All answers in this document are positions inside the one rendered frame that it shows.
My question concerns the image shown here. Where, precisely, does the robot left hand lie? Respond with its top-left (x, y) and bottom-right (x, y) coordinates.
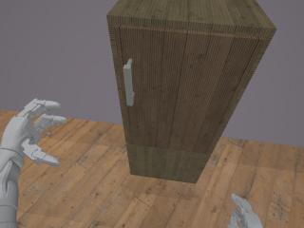
top-left (0, 98), bottom-right (67, 166)

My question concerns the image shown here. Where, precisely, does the cupboard door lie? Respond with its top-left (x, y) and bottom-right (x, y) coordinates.
top-left (113, 24), bottom-right (266, 155)

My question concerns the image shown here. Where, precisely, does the robot left forearm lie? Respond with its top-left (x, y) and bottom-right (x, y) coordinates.
top-left (0, 148), bottom-right (25, 228)

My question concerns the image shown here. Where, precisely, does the handle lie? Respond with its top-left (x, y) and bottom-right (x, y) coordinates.
top-left (123, 58), bottom-right (135, 106)

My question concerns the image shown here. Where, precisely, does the robot right hand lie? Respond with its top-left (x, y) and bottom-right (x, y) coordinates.
top-left (227, 193), bottom-right (263, 228)

